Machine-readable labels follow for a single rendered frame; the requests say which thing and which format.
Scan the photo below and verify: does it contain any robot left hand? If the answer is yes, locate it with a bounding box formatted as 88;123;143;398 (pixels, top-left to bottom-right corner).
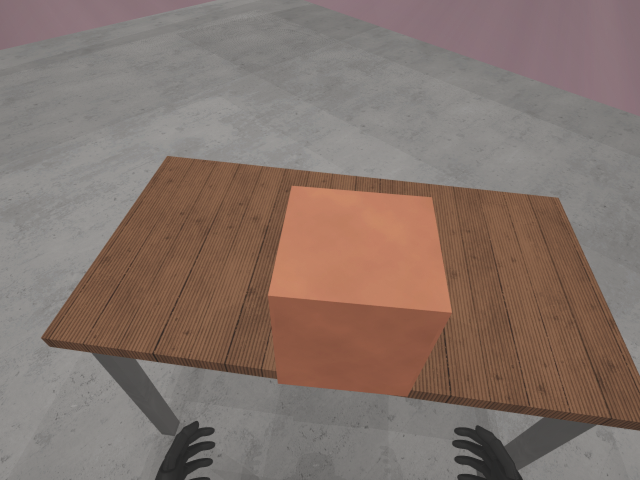
155;421;215;480

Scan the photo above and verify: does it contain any table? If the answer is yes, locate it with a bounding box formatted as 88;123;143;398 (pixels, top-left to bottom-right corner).
41;156;640;478

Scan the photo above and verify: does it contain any carton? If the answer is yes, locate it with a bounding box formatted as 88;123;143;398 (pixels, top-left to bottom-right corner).
268;186;452;397

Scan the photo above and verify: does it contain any robot right hand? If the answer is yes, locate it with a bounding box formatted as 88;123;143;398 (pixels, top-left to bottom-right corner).
452;425;523;480

